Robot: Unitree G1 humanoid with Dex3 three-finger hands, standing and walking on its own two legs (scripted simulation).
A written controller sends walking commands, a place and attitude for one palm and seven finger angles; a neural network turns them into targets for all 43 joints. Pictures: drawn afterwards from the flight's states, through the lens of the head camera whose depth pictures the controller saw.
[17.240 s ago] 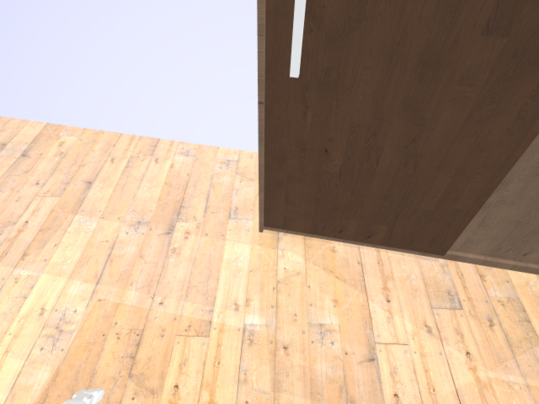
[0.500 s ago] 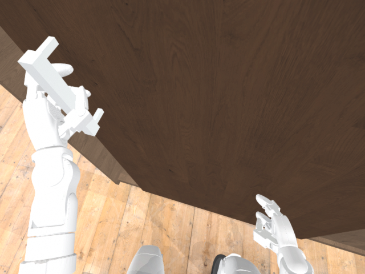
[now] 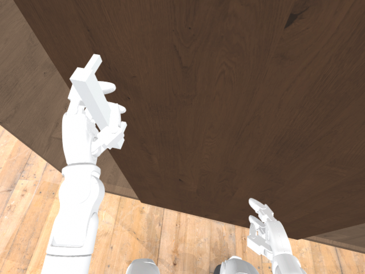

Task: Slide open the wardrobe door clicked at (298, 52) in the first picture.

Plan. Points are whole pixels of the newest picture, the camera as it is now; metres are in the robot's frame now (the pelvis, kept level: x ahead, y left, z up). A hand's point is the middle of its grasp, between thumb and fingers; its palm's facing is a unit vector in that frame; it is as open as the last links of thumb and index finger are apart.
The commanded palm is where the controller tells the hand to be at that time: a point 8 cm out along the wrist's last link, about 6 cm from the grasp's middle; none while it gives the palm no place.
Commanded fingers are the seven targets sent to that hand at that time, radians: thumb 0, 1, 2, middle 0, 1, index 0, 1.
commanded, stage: step sideways, sliding the door along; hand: left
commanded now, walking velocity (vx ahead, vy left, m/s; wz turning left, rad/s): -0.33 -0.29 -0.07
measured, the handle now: (107, 107) +0.35 +0.22 +0.14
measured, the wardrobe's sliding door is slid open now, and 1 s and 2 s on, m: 0.33 0.59 0.59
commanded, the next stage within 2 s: stop walking and hold the door there in 1.38 s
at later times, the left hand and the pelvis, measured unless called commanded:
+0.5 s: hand (214, 153) +0.29 +0.02 +0.14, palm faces +0.07 -0.99 -0.09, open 6.3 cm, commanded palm +0.27 +0.04 +0.14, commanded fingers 0.00 0.90 0.90 -0.45 -1.40 -0.45 -1.40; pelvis -0.07 -0.11 +0.00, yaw -6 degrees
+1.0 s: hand (276, 161) +0.30 -0.08 +0.14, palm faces +0.28 -0.96 -0.04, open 6.3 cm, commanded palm +0.26 -0.10 +0.14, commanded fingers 0.00 0.90 0.90 -0.45 -1.40 -0.45 -1.40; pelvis -0.12 -0.26 -0.01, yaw -4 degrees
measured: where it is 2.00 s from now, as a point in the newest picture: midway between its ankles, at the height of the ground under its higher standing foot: outside the picture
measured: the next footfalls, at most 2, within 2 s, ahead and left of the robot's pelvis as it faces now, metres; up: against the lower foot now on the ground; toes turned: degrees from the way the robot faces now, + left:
right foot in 0.04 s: +0.08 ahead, -0.14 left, +0.00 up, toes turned -4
left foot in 0.28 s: +0.00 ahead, +0.06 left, +0.00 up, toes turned +7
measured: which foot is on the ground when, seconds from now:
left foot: down 0.00-0.06, up 0.08-0.26, down 0.28-0.64, up 0.66-0.82, down 0.84-1.00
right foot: up 0.00-0.02, down 0.04-0.28, up 0.30-0.62, down 0.64-0.82, up 0.84-1.00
